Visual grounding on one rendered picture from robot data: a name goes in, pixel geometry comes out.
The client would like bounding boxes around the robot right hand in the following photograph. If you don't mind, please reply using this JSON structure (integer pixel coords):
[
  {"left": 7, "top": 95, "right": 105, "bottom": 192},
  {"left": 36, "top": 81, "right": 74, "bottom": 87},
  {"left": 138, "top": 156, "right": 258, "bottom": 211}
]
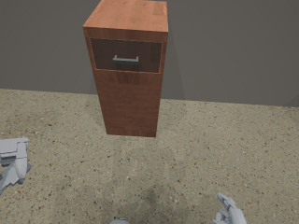
[{"left": 213, "top": 192, "right": 248, "bottom": 224}]

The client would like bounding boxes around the robot left hand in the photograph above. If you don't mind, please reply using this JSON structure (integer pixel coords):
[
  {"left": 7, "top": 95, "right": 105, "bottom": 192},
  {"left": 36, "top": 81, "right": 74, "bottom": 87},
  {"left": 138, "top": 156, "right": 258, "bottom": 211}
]
[{"left": 0, "top": 137, "right": 32, "bottom": 195}]

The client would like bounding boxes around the drawer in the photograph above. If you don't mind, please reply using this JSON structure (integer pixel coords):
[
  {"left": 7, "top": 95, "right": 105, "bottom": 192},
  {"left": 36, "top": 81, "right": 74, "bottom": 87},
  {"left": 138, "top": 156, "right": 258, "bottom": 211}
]
[{"left": 90, "top": 37, "right": 163, "bottom": 73}]

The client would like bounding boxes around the cabinet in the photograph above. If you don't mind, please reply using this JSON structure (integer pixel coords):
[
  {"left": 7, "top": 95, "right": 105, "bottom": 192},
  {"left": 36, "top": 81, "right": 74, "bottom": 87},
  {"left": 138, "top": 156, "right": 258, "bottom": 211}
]
[{"left": 82, "top": 0, "right": 168, "bottom": 138}]

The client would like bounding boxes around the handle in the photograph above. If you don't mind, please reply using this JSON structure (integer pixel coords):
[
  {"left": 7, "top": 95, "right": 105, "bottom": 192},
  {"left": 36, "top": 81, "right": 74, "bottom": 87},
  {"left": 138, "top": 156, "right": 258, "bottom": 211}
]
[{"left": 112, "top": 55, "right": 139, "bottom": 65}]

